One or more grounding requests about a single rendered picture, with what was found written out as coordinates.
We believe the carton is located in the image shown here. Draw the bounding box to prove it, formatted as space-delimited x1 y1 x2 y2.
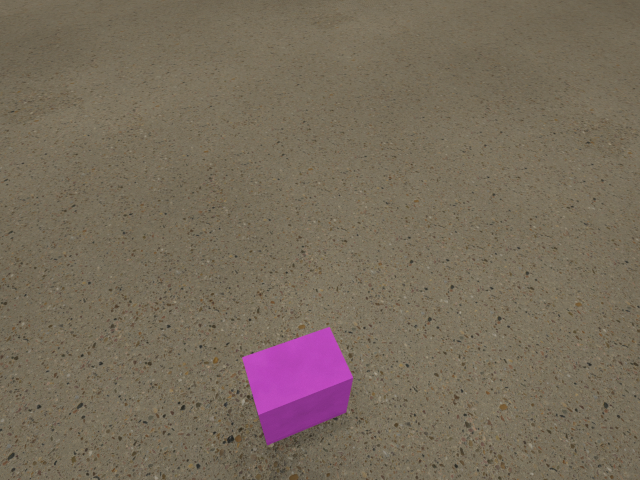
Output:
242 327 353 445

